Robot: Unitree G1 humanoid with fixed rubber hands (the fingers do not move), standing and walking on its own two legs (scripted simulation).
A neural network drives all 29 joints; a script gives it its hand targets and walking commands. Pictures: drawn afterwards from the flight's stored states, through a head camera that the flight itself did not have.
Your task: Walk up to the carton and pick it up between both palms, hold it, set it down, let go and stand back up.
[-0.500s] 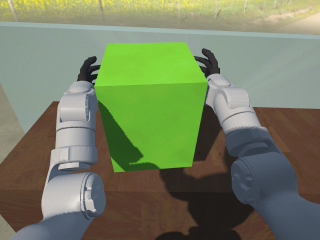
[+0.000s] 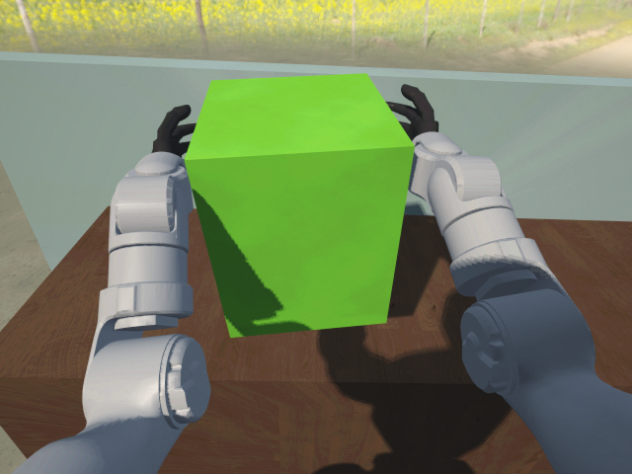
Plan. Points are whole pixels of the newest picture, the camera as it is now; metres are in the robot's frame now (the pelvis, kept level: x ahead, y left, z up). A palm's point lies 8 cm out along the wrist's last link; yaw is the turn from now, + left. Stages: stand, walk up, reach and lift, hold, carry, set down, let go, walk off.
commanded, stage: hold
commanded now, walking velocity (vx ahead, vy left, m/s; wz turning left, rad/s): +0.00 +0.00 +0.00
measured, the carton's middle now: (299, 203) +0.39 +0.02 +0.23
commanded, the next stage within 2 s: none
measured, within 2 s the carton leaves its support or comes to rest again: neither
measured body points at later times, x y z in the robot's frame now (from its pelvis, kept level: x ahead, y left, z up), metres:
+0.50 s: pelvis +0.01 +0.00 +0.00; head -0.07 +0.03 +0.44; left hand +0.40 +0.17 +0.27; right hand +0.41 -0.12 +0.31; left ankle +0.05 +0.14 -0.74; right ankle +0.03 -0.11 -0.74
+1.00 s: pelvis +0.01 +0.00 +0.00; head -0.07 +0.03 +0.44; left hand +0.40 +0.17 +0.28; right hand +0.41 -0.12 +0.31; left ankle +0.05 +0.14 -0.74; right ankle +0.03 -0.11 -0.74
